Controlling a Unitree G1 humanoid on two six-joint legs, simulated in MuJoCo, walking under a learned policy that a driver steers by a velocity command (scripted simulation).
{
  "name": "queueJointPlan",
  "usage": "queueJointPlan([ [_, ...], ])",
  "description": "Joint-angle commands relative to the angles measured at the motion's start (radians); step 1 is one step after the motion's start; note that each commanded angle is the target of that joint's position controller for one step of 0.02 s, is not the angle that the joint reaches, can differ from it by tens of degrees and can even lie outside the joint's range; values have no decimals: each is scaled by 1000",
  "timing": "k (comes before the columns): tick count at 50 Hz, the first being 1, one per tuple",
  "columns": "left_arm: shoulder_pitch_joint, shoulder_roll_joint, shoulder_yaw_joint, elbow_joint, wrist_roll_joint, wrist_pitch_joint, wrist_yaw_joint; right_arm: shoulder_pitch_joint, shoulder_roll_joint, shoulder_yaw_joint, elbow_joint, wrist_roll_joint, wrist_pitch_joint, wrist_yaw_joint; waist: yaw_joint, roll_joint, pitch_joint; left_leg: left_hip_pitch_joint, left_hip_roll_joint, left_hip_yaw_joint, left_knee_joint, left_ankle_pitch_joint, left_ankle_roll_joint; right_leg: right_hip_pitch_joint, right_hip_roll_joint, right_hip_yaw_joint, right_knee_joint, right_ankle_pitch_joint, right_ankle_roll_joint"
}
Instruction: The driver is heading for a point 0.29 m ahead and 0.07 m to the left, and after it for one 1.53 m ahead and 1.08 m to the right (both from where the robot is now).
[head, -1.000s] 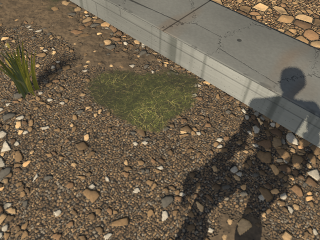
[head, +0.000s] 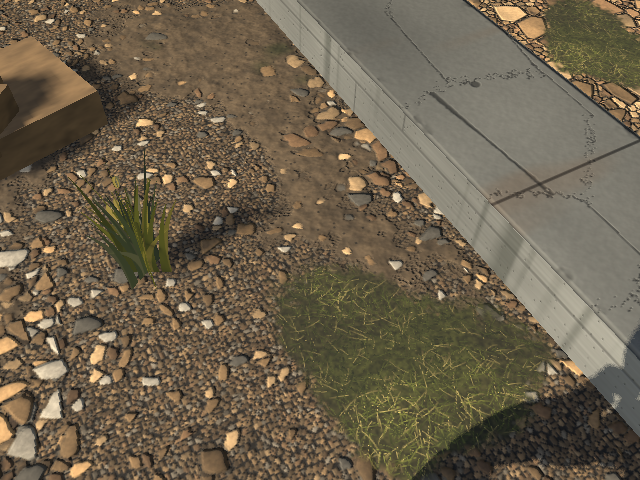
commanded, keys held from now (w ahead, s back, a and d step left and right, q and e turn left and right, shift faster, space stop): w+q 0.10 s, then w+e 0.90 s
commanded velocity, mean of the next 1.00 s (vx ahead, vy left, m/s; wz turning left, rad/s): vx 0.50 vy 0.00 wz -0.21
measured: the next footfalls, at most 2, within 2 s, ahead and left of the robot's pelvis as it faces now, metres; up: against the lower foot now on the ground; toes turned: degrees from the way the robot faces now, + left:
right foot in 0.56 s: +0.50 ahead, -0.09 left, +0.00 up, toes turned -4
left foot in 1.02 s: +0.80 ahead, +0.08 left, +0.00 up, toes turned -22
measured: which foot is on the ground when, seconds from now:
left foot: down 0.00-0.58, up 0.60-1.00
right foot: down 0.00-0.00, up 0.02-0.54, down 0.56-1.00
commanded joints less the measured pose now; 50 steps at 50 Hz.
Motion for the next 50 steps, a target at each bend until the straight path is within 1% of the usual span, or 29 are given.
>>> queueJointPlan([
  [1,18,25,-15,-137,41,-33,-9,350,-355,-113,36,12,-3,-31,-98,262,-259,855,227,-614,-148,-118,262,-715,65,114,819,-23,-21],
  [2,-63,76,-15,-163,-1,-83,-24,391,-299,-89,4,-7,-18,-26,-142,165,-403,930,316,-921,-324,-240,317,-838,120,369,947,-130,-38],
  [3,-172,121,-3,-193,-40,-106,-32,364,-231,-69,11,-18,-32,-23,-162,103,-276,870,294,-789,-346,-156,255,-936,71,393,941,-37,-69],
  [4,-184,114,-6,-190,-30,-116,-28,299,-192,-58,-1,-12,-40,-24,-122,42,-197,731,253,-652,-333,-69,216,-912,24,393,861,56,-90],
  [5,-177,123,2,-174,0,-114,-20,211,-151,-45,-23,-9,-42,-25,-74,-2,-141,573,210,-542,-337,29,186,-830,-12,394,772,112,-87],
  [6,-133,135,11,-155,5,-98,-20,156,-111,-29,-40,-20,-43,-30,-31,9,-129,470,191,-456,-355,120,167,-744,-48,395,715,155,-83],
  [7,-107,130,13,-143,5,-79,-24,143,-99,-23,-44,-27,-45,-33,-15,14,-123,415,180,-417,-377,169,159,-693,-60,388,679,175,-76],
  [9,-107,99,8,-134,13,-53,-24,171,-122,-25,-26,-26,-55,-40,-10,14,-95,355,170,-332,-411,283,157,-682,-66,363,611,227,-56],
  [12,-192,81,-1,-158,14,-37,-22,230,-147,-27,6,-27,-62,-55,-41,26,-45,366,153,-235,-446,344,127,-763,-67,351,464,394,-41],
  [17,-307,64,-15,-185,-2,-43,-43,257,-152,-19,37,-33,-69,-63,-96,44,5,411,130,-114,-493,230,50,-740,-19,322,193,664,-73],
  [22,-391,60,-26,-234,-8,-49,-77,295,-157,-19,80,-33,-54,-67,-125,35,50,610,196,-56,-440,346,35,-818,29,315,80,581,-113],
  [23,-392,61,-27,-243,-8,-51,-87,292,-159,-19,82,-32,-47,-70,-118,39,45,645,208,-46,-407,429,30,-816,41,298,72,533,-125],
  [25,-343,86,-17,-248,-4,-50,-98,264,-184,-24,72,-31,-34,-80,-78,76,-12,685,213,-16,-289,773,9,-723,93,241,78,422,-158],
  [26,-281,112,-5,-241,-1,-44,-97,255,-201,-27,66,-31,-26,-87,-42,101,-61,698,210,-4,-190,953,-3,-638,129,212,90,365,-176],
  [27,-149,153,15,-214,0,-39,-93,233,-212,-27,60,-30,-17,-91,31,100,-129,659,190,19,-16,1026,-23,-470,165,198,62,368,-203],
  [28,10,210,41,-188,4,-34,-80,217,-214,-23,44,-31,-20,-97,113,50,-214,474,159,35,236,856,-57,-189,111,313,33,420,-253],
  [29,110,306,66,-185,10,-32,-69,314,-96,15,8,-48,-47,-78,68,-188,-357,28,-14,21,658,181,-133,228,-154,802,25,333,-444],
  [30,117,249,43,-180,6,-31,-67,290,-100,26,6,-39,-89,-57,73,-211,-447,-187,-116,-156,819,-415,-132,369,-244,1143,-141,261,-508],
  [31,84,194,29,-186,6,-28,-62,194,-165,10,-24,3,-116,-40,97,-154,-326,-290,-41,-213,832,-358,-106,300,-206,1002,-166,208,-442],
  [32,19,165,20,-205,3,-27,-59,138,-167,14,-44,11,-127,-38,72,-67,-210,-291,8,-194,750,-274,-95,141,-168,869,-182,244,-403],
  [33,-47,144,12,-223,4,-26,-59,117,-163,10,-44,-11,-127,-45,26,12,-124,-240,41,-176,647,-229,-102,-34,-131,781,-204,334,-379],
  [34,-86,126,3,-241,12,-27,-55,125,-168,1,-46,-29,-115,-51,-12,13,-88,-163,68,-172,577,-202,-114,-156,-103,723,-234,411,-370],
  [37,-114,153,8,-267,12,-25,-41,161,-135,5,-57,-43,-81,-60,-57,-45,-64,-74,79,-139,422,-158,-164,-333,-55,632,-279,521,-374],
  [39,-87,187,19,-266,4,-26,-27,90,-116,14,-85,-46,-74,-66,-39,-58,-50,-56,61,-120,265,-31,-192,-387,-20,574,-284,533,-352],
  [42,-33,194,24,-261,-5,-14,-17,-25,-93,25,-116,-39,-81,-61,16,-84,-53,24,4,-109,17,195,-204,-406,30,538,-254,441,-297],
  [46,30,177,21,-250,-12,1,-10,-85,-129,14,-151,-19,-90,-46,35,-113,-67,59,-26,-151,-111,196,-194,-302,-9,644,-165,349,-266],
  [48,19,178,23,-258,-6,4,-6,-57,-158,2,-150,-16,-100,-40,6,-135,-68,96,-22,-164,-137,117,-166,-256,-35,709,-98,340,-247],
  [49,2,170,20,-266,-3,6,-6,-4,-167,-5,-137,-17,-106,-40,-28,-143,-77,162,-22,-153,-165,96,-144,-259,-26,720,-52,348,-230],
  [50,-4,138,9,-276,3,5,-8,84,-192,-19,-117,-25,-111,-45,-72,-136,-123,302,2,-156,-182,81,-111,-292,15,697,43,371,-201],
])
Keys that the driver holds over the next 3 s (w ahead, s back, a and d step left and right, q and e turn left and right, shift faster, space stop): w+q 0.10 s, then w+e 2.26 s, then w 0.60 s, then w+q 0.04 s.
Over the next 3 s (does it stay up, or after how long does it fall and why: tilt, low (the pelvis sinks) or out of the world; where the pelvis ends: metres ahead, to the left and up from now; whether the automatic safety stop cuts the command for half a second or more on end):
stays up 1.29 -0.73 0.20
